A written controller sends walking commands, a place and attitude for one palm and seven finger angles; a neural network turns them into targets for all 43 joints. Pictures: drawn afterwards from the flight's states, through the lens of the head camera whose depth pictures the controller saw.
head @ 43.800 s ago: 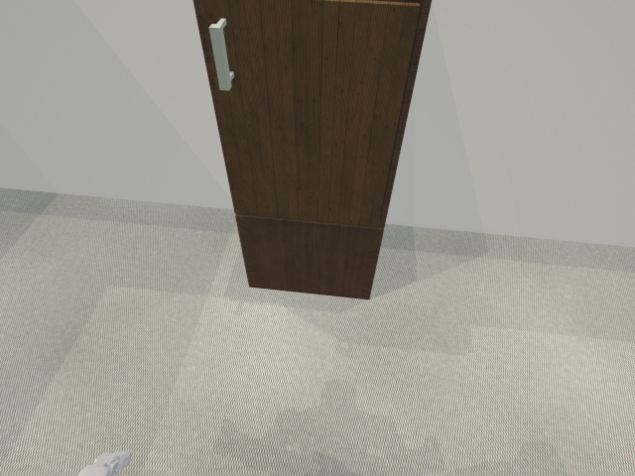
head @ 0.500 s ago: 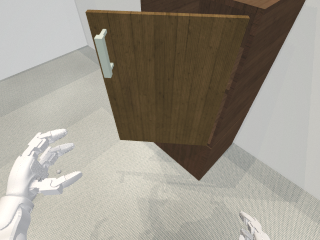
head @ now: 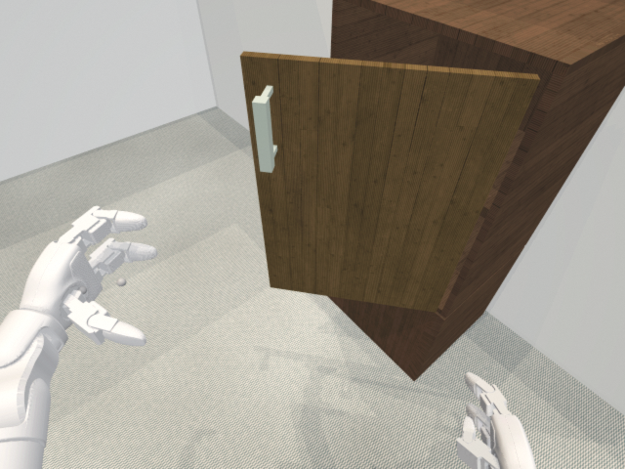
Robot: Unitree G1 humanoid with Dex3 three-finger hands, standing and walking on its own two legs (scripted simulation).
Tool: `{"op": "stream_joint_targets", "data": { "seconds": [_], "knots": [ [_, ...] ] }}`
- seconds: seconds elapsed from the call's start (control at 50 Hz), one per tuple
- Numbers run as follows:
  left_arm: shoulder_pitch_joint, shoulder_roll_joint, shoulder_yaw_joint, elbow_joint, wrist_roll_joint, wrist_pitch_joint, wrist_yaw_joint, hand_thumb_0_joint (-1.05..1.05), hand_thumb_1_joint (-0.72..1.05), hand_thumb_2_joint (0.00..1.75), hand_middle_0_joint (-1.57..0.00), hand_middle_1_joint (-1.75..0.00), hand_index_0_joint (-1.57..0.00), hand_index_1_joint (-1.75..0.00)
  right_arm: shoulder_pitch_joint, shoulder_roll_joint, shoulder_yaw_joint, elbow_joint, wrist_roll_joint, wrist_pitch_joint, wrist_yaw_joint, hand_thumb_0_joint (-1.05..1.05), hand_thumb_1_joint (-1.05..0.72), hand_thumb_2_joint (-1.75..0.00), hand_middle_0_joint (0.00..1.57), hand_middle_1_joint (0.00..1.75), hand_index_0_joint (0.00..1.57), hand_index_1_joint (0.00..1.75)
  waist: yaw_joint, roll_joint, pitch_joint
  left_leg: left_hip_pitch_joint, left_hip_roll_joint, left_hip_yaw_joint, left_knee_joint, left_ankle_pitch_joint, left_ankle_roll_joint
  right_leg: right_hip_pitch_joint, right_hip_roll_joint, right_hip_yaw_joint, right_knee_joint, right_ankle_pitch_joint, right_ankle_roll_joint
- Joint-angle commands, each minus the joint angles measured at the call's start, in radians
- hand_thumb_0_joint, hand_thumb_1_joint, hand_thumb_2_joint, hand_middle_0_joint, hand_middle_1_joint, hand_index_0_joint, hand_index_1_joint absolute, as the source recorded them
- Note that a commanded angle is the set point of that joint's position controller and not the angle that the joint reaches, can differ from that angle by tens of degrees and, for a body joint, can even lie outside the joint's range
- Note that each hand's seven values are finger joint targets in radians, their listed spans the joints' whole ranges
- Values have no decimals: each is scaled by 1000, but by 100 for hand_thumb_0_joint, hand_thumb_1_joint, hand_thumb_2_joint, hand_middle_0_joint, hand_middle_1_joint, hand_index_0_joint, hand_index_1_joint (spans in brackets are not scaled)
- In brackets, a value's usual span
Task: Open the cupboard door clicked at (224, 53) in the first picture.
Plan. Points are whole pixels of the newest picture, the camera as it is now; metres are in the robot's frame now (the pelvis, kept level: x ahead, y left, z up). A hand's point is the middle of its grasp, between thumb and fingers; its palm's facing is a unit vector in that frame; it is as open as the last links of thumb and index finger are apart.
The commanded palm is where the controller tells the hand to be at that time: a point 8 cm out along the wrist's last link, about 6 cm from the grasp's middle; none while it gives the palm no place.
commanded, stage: raise the hand with hooked fingers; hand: left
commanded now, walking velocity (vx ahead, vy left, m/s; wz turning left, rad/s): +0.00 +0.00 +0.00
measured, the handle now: (267, 129) +0.58 +0.14 +0.15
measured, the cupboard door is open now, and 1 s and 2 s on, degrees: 40 40 40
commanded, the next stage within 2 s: move the hooked fingers beside the handle in 0.74 s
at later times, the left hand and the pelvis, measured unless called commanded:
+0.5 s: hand (124, 248) +0.30 +0.25 +0.16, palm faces -0.04 -1.00 -0.07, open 14.0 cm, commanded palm +0.27 +0.29 +0.17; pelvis +0.00 -0.02 +0.01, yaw -1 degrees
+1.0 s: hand (147, 235) +0.32 +0.23 +0.16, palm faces +0.00 -1.00 -0.05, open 14.0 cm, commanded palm +0.30 +0.28 +0.17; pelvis +0.01 -0.04 +0.00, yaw -1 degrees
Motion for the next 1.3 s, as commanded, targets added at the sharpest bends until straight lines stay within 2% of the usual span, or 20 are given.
{"op": "stream_joint_targets", "data": {
  "seconds": [0.0,0.08,0.18,0.22,0.28,0.32,0.42,0.46,0.54,0.58,0.66,0.7,0.82,0.88,0.96,1.02,1.1,1.16,1.18,1.28],
  "knots": [
    [-354,316,164,-294,-27,-63,-2,0,-50,30,-30,-120,-30,-120,-80,-139,-46,-147,0,-42,-18,0,-90,-90,20,30,20,30,-1,68,-219,255,57,-193,-140,226,-80,-37,35,36,-84,182,-27],
    [-394,334,190,-219,-36,-79,-8,0,-50,30,-30,-120,-30,-120,-77,-135,-39,-122,0,-37,-22,0,-90,-90,20,30,20,30,-4,74,-187,270,55,-190,-160,216,-79,-31,41,36,-116,177,-30],
    [-444,313,132,-44,-17,5,-62,0,-50,30,-30,-120,-30,-120,-83,-148,-38,-110,18,-26,-27,0,-90,-90,20,30,20,30,-14,88,-93,213,44,-178,-189,125,-66,-42,29,44,-148,139,-34],
    [-484,339,126,-34,-9,37,-80,0,-50,30,-30,-120,-30,-120,-87,-152,-39,-121,22,-23,-26,0,-90,-90,20,30,20,30,-17,94,-115,220,41,-177,-189,117,-60,-45,23,47,-151,135,-31],
    [-410,323,132,-3,-25,49,-106,0,-50,30,-30,-120,-30,-120,-84,-152,-40,-135,21,-22,-15,0,-90,-90,20,30,20,30,-9,-12,-150,210,36,-164,-161,162,-47,-23,23,51,-145,173,-28],
    [-403,347,165,-31,-40,29,-111,0,-50,30,-30,-120,-30,-120,-92,-156,-44,-142,20,-25,-7,0,-90,-90,20,30,20,30,-3,-21,-186,212,31,-155,-143,183,-43,-16,21,59,-131,198,-26],
    [-439,407,239,-156,-52,-45,-75,0,-50,30,-30,-120,-30,-120,-98,-144,-47,-149,12,-37,2,0,-90,-90,20,30,20,30,10,77,-241,248,26,-132,-131,236,-41,23,18,71,-125,252,-26],
    [-434,391,233,-148,-43,-49,-53,0,-50,30,-30,-120,-30,-120,-89,-142,-50,-143,13,-39,-3,0,-90,-90,20,30,20,30,5,104,-219,245,28,-123,-135,232,-40,10,17,69,-131,249,-23],
    [-434,347,185,-86,-22,-19,-36,0,-50,30,-30,-120,-30,-120,-84,-145,-52,-128,19,-35,-9,0,-90,-90,20,30,20,30,-13,80,-127,202,30,-112,-141,184,-34,-20,11,79,-148,225,-14],
    [-427,345,178,-68,-21,-1,-42,0,-50,30,-30,-120,-30,-120,-83,-149,-55,-131,20,-31,-13,0,-90,-90,20,30,20,30,-10,52,-122,195,28,-108,-133,181,-32,-11,7,93,-149,231,-9],
    [-422,353,195,-88,-32,0,-59,0,-50,30,-30,-120,-30,-120,-87,-151,-58,-137,22,-29,-13,0,-90,-90,20,30,20,30,-11,-6,-217,204,24,-99,-97,237,-24,33,-3,113,-121,335,14],
    [-426,367,211,-103,-43,-9,-66,0,-50,30,-30,-120,-30,-120,-96,-146,-56,-140,21,-24,-10,0,-90,-90,20,30,20,30,-3,8,-233,194,21,-93,-81,253,-25,53,-11,135,-111,390,27],
    [-407,352,214,-44,-44,-3,-58,0,-50,30,-30,-120,-30,-120,-90,-147,-59,-133,25,-16,-8,0,-90,-90,20,30,20,30,-6,-15,-185,154,23,-91,-71,228,-28,19,-18,142,-105,387,41],
    [-495,380,202,-4,-26,7,-49,0,-50,30,-30,-120,-30,-120,-85,-153,-58,-124,28,-6,-16,0,-90,-90,20,30,20,30,-20,4,-143,136,23,-91,-61,201,-27,-12,-21,165,-116,331,45],
    [-630,359,145,-11,-8,-21,-41,0,-50,30,-30,-120,-30,-120,-78,-145,-57,-123,30,-11,-28,0,-90,-90,20,30,20,30,-44,56,-198,184,21,-93,-74,193,-24,-27,-7,131,-115,275,19],
    [-650,385,166,21,-12,-50,-41,0,-50,30,-30,-120,-30,-120,-60,-150,-58,-114,25,-12,-32,0,-90,-90,20,30,20,30,-41,21,-253,195,22,-98,-71,220,-22,7,-4,128,-103,317,14],
    [-646,398,176,134,-7,-44,-49,0,-50,30,-30,-120,-30,-120,-45,-163,-61,-97,26,-4,-26,0,-90,-90,20,30,20,30,-35,12,-230,156,24,-94,-68,231,-23,7,-13,134,-94,356,18],
    [-677,370,132,187,10,-25,-43,0,-50,30,-30,-120,-30,-120,-35,-168,-62,-100,30,0,-24,0,-90,-90,20,30,20,30,-41,38,-197,160,26,-100,-83,212,-27,-48,-4,103,-98,295,0],
    [-682,362,124,190,7,-24,-42,0,-50,30,-30,-120,-30,-120,-31,-170,-63,-103,28,3,-21,0,-90,-90,20,30,20,30,-37,-4,-205,163,28,-104,-83,227,-26,-37,-2,101,-94,309,-1],
    [-791,390,128,187,22,-54,-10,0,-50,30,-30,-120,-30,-120,-1,-175,-66,-96,24,11,-19,0,-90,-90,20,30,20,30,-52,-10,-231,180,33,-110,-90,226,-25,-50,6,91,-96,278,-11]
  ]
}}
